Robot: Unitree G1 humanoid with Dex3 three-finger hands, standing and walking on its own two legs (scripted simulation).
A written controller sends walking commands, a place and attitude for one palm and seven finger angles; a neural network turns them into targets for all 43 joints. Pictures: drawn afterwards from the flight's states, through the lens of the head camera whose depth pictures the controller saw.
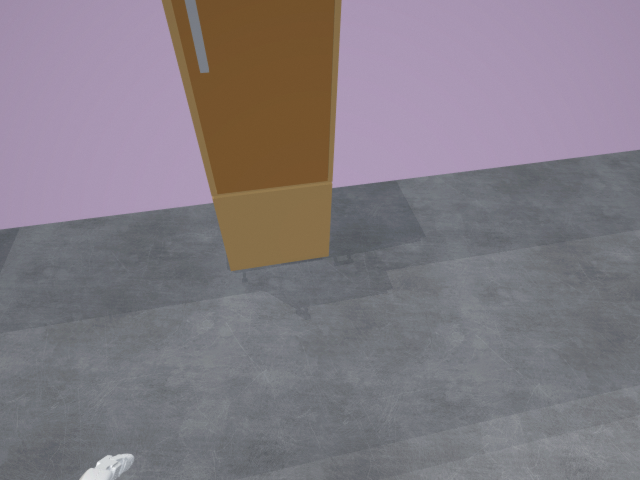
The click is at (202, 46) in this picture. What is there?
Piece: cupboard door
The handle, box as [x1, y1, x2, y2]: [185, 0, 208, 72]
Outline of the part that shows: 185,0 200,72 208,72 208,66 195,1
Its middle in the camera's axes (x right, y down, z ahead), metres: -0.28 -0.46 +0.86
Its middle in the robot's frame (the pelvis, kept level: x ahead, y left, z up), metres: +0.95 +0.32 +0.15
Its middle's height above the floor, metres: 0.91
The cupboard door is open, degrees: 0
